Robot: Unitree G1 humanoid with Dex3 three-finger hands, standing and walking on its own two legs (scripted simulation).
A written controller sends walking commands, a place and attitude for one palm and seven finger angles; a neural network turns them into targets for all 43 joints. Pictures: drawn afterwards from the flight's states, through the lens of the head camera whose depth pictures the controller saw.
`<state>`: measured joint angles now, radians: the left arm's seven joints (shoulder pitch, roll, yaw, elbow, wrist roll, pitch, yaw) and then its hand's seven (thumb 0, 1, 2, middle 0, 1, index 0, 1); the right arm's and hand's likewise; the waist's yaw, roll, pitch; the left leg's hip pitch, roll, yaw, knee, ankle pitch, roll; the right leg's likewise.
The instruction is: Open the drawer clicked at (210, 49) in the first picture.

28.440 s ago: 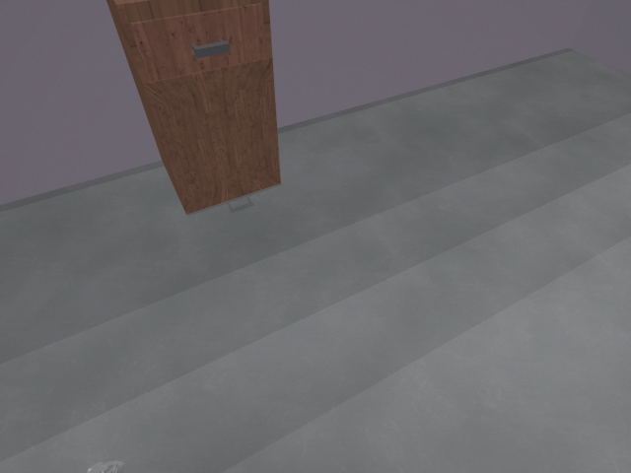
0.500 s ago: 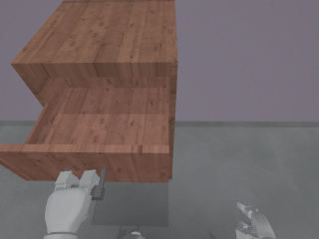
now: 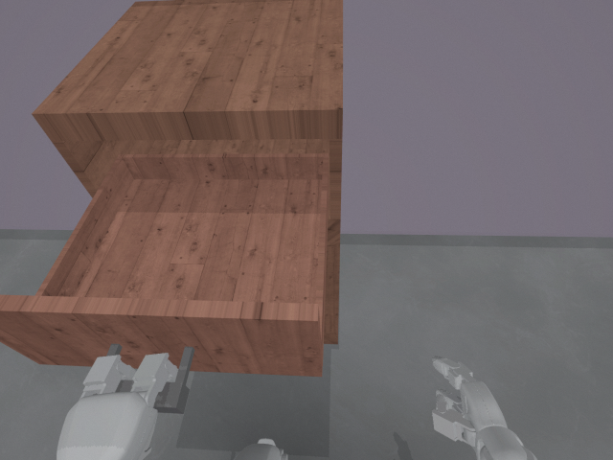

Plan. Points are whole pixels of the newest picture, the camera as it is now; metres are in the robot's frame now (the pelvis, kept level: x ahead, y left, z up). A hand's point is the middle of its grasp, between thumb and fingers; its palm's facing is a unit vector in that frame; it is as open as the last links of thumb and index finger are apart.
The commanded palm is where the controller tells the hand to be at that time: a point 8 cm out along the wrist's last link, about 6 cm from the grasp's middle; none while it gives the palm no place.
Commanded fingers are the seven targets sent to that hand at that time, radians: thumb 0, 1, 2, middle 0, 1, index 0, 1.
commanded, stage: open the thumb to release the handle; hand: left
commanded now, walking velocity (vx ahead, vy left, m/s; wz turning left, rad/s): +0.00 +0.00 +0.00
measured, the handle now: (143, 374) +0.22 +0.22 +0.02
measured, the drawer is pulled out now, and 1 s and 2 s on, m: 0.30 0.30 0.30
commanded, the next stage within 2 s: lift the hand off the handle in 0.54 s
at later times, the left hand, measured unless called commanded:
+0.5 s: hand (136, 430) +0.16 +0.21 +0.01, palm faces +0.01 -0.11 -0.99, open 11.5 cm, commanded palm +0.14 +0.22 +0.06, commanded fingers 0.00 -0.50 0.30 -0.30 -1.20 -0.30 -1.20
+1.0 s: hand (140, 422) +0.17 +0.21 +0.00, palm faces +0.04 -0.11 -0.99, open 13.8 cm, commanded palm +0.16 +0.22 +0.07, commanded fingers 0.00 -0.50 0.30 -0.30 -1.20 -0.30 -1.20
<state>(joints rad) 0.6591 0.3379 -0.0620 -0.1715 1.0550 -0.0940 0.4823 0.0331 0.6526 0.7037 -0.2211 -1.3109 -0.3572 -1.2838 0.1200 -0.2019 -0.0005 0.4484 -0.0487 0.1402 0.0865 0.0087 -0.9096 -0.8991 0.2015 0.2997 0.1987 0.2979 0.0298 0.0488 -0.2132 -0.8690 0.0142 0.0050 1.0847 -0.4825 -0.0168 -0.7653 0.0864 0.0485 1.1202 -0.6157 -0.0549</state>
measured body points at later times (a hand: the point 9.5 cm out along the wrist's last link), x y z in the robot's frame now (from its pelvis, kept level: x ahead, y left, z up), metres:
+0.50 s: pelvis -0.01 +0.00 +0.00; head +0.03 -0.03 +0.45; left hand +0.16 +0.22 +0.06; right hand +0.19 -0.22 -0.10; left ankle +0.02 +0.13 -0.66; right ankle -0.04 -0.09 -0.66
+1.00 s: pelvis -0.03 +0.00 +0.01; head +0.01 -0.02 +0.45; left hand +0.16 +0.22 +0.06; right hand +0.18 -0.21 -0.10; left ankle +0.02 +0.13 -0.66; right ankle -0.04 -0.09 -0.66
